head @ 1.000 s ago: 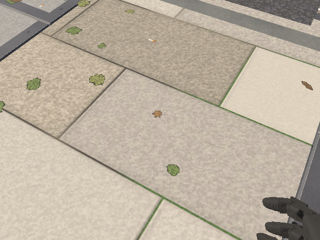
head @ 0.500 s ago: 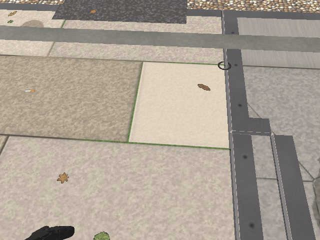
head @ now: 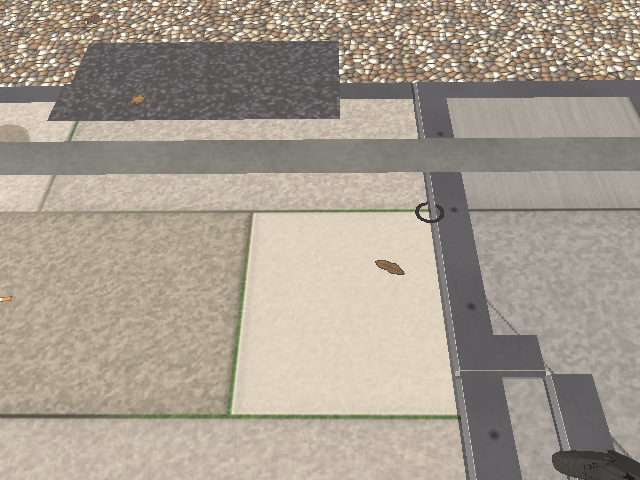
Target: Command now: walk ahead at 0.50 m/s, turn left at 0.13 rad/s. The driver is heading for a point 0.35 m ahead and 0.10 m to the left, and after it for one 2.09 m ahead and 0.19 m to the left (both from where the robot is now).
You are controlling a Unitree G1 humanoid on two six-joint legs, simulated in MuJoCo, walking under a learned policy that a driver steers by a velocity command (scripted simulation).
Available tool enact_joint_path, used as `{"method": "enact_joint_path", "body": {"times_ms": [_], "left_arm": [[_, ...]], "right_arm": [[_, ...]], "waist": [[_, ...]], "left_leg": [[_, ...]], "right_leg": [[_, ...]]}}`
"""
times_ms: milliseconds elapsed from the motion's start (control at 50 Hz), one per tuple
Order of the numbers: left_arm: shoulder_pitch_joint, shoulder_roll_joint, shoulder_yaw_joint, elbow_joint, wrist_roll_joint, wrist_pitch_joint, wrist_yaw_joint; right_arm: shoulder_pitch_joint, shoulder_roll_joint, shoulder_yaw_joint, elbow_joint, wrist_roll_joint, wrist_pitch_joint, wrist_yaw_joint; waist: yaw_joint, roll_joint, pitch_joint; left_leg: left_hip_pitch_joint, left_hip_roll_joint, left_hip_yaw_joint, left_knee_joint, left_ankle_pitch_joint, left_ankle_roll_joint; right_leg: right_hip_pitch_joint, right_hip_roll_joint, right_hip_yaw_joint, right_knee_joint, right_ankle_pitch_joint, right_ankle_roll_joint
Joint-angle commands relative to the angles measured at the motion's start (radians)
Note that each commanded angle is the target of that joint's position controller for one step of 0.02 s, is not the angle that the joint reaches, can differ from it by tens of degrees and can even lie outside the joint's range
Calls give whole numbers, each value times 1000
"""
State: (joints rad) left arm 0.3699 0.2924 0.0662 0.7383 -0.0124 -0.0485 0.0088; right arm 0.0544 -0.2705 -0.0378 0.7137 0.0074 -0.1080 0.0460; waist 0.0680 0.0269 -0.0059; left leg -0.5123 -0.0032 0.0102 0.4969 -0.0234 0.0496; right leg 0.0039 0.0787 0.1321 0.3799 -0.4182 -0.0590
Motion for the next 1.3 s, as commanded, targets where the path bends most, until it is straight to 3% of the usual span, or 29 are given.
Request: {"method": "enact_joint_path", "body": {"times_ms": [20,40,60,80,100,120,140,220,340,440,500,520,540,560,580,600,640,680,720,800,900,960,980,1000,1020,1040,1100,1180,1300], "left_arm": [[-21,137,29,-48,10,0,10],[55,82,10,-73,23,-11,10],[86,59,-3,-74,18,-29,5],[6,125,7,-93,-2,-47,-5],[-96,132,6,-115,-14,-60,-12],[-152,121,5,-128,3,-69,-13],[-160,120,11,-133,24,-70,-10],[-143,76,5,-137,34,-53,-1],[-355,31,-11,-176,22,-61,-8],[-442,63,2,-197,6,-82,-28],[-290,110,30,-160,7,-94,-20],[-146,153,46,-143,22,-95,-11],[-14,230,66,-125,38,-83,-3],[21,201,62,-95,17,-73,-13],[-24,119,41,-101,8,-70,-13],[-65,85,30,-100,11,-64,-14],[-122,57,15,-82,22,-62,-22],[-136,54,14,-65,19,-68,-28],[-125,86,21,-43,8,-72,-29],[-94,141,33,-15,-10,-54,-24],[-5,173,39,25,-24,-33,-17],[1,139,24,32,-14,-23,-10],[-12,72,-1,4,7,-27,-11],[105,-5,-24,-19,-9,-40,-6],[79,90,-1,-5,-29,-41,-2],[10,133,15,-18,-35,-37,-3],[-34,95,19,-23,-17,-10,-4],[-78,45,13,-50,-12,18,-10],[-248,22,-4,-111,-8,13,-45]], "right_arm": [[179,-176,-64,-20,-5,-17,-3],[314,-258,-83,-11,-18,-16,-5],[362,-239,-82,18,13,-7,3],[319,-181,-64,7,30,-1,1],[267,-153,-56,-14,16,8,-6],[227,-141,-50,-22,4,15,-8],[206,-125,-44,-32,-1,15,-11],[212,-143,-47,-31,4,19,-29],[302,-168,-57,9,21,42,-57],[355,-164,-58,25,25,65,-67],[304,-150,-58,6,22,71,-68],[278,-106,-42,-17,10,66,-62],[371,-46,-24,-35,17,57,-64],[433,-77,-19,-43,27,49,-63],[383,-148,-37,-24,33,52,-62],[300,-156,-40,-33,22,56,-60],[231,-126,-42,-52,6,53,-53],[244,-86,-34,-50,12,57,-44],[200,-64,-23,-67,-2,54,-41],[54,-38,-2,-100,-9,28,-28],[-39,-95,-18,-133,9,9,-15],[134,-158,-54,-88,1,3,-29],[296,-228,-74,-74,-20,4,-43],[359,-294,-90,-53,-26,22,-41],[366,-212,-73,-47,-17,24,-37],[319,-165,-57,-46,-9,22,-36],[173,-86,-34,-40,-20,13,-29],[155,-107,-52,-6,-19,-9,-36],[194,-164,-70,41,-11,4,-52]], "waist": [[-138,-102,-159],[-140,87,-312],[-135,290,-345],[-152,174,-224],[-153,77,-116],[-130,-6,-32],[-103,-20,-19],[-64,44,-25],[-134,55,-1],[-148,73,5],[-53,99,-52],[19,53,-174],[19,-159,-320],[-4,-344,-337],[7,-212,-191],[7,-120,-82],[-35,-93,16],[-65,-129,21],[-67,-124,27],[-29,-100,35],[-19,-118,25],[-123,-106,-61],[-196,0,-197],[-160,278,-322],[-182,202,-268],[-175,145,-151],[-92,113,-16],[-65,61,26],[-114,24,70]], "left_leg": [[338,22,-32,-1,20,105],[707,229,-386,2,18,242],[871,345,-767,-160,-190,345],[811,330,-756,-204,-360,295],[684,293,-627,-215,-339,256],[550,251,-535,-236,-237,236],[481,217,-481,-251,-140,223],[365,156,-372,-284,68,234],[295,90,-302,-254,62,168],[394,125,-426,-162,-7,148],[378,91,-440,-21,98,105],[277,48,-382,191,61,72],[-31,-90,-232,511,-247,0],[-219,-67,-197,693,-578,-17],[-273,-10,-213,771,-499,-27],[-261,19,-175,771,-418,-33],[-214,64,-154,687,-335,-34],[-152,79,-125,617,-309,-37],[-151,96,-90,510,-262,-49],[-42,74,-45,208,-61,-63],[85,31,-59,34,-14,-57],[396,36,-50,-46,-56,-4],[646,219,-221,-32,-59,59],[886,438,-592,-114,-254,191],[823,416,-678,-176,-417,194],[724,385,-546,-195,-412,163],[466,286,-286,-281,-173,130],[396,283,-122,-349,18,147],[427,267,71,-366,76,119]], "right_leg": [[-42,-207,16,307,922,-69],[-355,-88,-43,659,580,0],[-641,25,-42,901,-97,53],[-770,-43,24,966,-87,41],[-787,-84,3,941,-8,33],[-772,-115,-19,860,47,33],[-724,-144,-21,777,92,39],[-645,-148,-61,605,136,90],[-554,-86,-72,242,457,122],[-489,-48,-44,97,414,97],[-246,-63,-58,10,378,34],[2,-186,37,51,372,-30],[362,-401,362,48,272,-161],[393,-517,658,-32,88,-232],[268,-473,572,-63,-8,-201],[135,-418,419,-83,49,-165],[-50,-339,263,-142,219,-148],[-131,-303,172,-185,315,-152],[-154,-296,123,-215,401,-175],[-206,-248,36,-216,459,-159],[-160,-290,104,-149,373,-121],[-215,-223,74,56,431,-56],[-365,-150,14,349,264,-11],[-676,-50,-87,664,-140,40],[-775,-88,-5,815,-155,46],[-818,-122,-2,855,-71,41],[-719,-196,-23,786,93,53],[-712,-210,-24,712,205,72],[-674,-194,-91,403,440,57]]}}
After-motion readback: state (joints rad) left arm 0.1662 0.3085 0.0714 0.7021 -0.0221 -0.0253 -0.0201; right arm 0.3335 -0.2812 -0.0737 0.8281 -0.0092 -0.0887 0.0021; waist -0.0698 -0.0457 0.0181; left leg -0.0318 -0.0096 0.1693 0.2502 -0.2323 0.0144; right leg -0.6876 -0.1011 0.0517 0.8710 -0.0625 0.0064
